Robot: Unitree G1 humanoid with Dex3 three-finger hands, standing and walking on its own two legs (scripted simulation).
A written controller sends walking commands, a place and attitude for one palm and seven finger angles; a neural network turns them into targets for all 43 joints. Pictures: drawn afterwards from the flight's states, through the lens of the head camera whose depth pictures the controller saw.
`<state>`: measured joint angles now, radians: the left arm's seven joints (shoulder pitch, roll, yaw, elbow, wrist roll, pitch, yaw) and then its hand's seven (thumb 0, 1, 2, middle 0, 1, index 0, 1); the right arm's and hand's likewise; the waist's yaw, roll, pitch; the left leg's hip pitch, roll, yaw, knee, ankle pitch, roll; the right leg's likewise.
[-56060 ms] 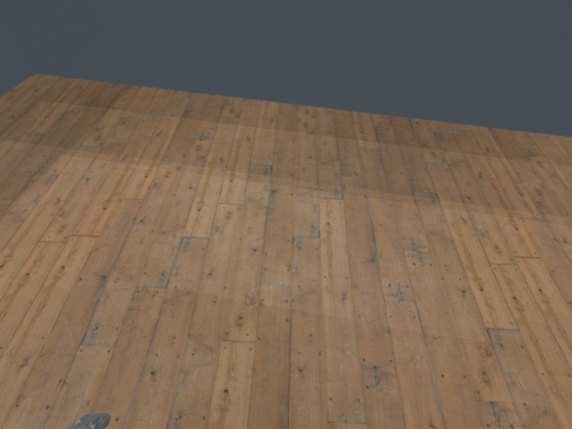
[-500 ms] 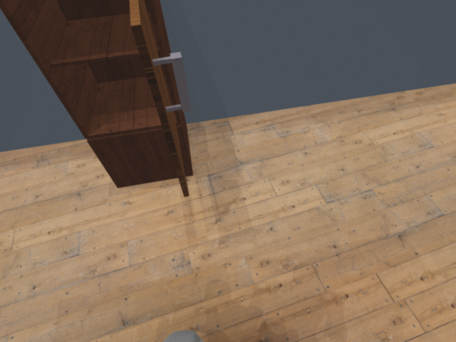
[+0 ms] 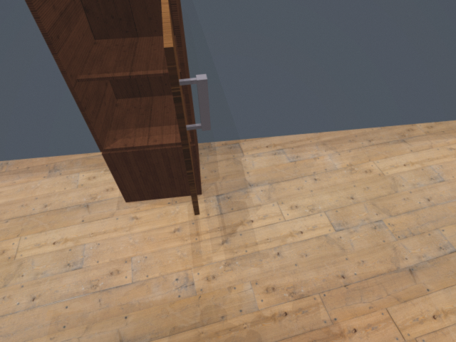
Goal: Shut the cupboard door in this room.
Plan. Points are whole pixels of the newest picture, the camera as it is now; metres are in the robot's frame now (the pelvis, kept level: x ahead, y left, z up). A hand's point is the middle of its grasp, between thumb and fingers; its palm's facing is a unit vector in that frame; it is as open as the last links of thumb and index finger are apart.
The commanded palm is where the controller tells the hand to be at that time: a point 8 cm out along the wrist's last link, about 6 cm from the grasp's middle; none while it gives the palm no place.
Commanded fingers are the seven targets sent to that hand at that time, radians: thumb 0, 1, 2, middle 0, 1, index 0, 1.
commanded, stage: stand and wait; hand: left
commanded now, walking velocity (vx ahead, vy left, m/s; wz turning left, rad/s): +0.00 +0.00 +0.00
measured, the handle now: (195, 105) +0.63 +0.12 +0.07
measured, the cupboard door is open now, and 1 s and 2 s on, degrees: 93 93 93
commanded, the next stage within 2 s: look at it before walking up in 0.44 s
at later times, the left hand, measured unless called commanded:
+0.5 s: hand out of the picture +0.05 +0.17 -0.17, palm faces +0.04 -0.97 -0.22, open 7.3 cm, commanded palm none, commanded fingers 0.00 0.90 0.90 -0.20 -0.30 -0.20 -0.30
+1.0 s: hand out of the picture -0.02 +0.16 -0.17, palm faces +0.04 -0.98 -0.18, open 7.3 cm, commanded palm none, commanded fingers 0.00 0.90 0.90 -0.20 -0.30 -0.20 -0.30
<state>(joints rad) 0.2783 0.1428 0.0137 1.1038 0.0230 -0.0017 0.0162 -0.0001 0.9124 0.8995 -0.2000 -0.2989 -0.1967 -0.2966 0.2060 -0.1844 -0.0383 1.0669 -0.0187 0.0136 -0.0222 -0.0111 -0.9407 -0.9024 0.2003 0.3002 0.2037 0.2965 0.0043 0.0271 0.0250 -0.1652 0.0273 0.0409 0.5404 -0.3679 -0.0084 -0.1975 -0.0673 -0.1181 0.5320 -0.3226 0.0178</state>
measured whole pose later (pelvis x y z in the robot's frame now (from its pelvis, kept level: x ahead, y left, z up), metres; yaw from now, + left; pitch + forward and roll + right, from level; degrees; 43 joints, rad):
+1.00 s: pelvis -0.01 -0.01 +0.01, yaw +0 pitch -2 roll +0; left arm 0.29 0.15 0.00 1.13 0.01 -0.01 0.03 0.00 0.91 0.90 -0.20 -0.30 -0.20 -0.30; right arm 0.26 -0.15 -0.01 1.13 -0.01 -0.02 -0.04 0.00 -0.91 -0.90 0.20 0.30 0.20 0.30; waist 0.01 0.00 0.06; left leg -0.08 0.04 0.06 0.39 -0.28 -0.02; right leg -0.12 -0.05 -0.12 0.40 -0.24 0.01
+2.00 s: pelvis -0.01 -0.01 +0.01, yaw +0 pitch -1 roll +0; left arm 0.16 0.30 0.01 1.10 0.01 -0.02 0.01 0.00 0.91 0.90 -0.20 -0.30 -0.20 -0.30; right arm 0.15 -0.28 0.00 1.10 -0.02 -0.02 -0.01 0.00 -0.91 -0.90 0.20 0.30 0.20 0.30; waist 0.01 0.00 0.04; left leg -0.06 0.04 0.06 0.33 -0.24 -0.02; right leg -0.11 -0.05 -0.13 0.35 -0.22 0.01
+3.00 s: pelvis -0.03 -0.07 +0.01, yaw -16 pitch +1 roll +3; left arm 0.26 0.18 0.06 0.95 0.02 0.02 0.00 0.00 0.91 0.90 -0.20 -0.30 -0.20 -0.30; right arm 0.13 -0.24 -0.07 0.95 -0.02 0.05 -0.02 0.00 -0.91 -0.90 0.20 0.30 0.20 0.30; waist 0.03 0.01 0.11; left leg -0.50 0.06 -0.02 1.14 -0.34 -0.08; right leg -0.29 0.05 0.00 0.51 -0.23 -0.10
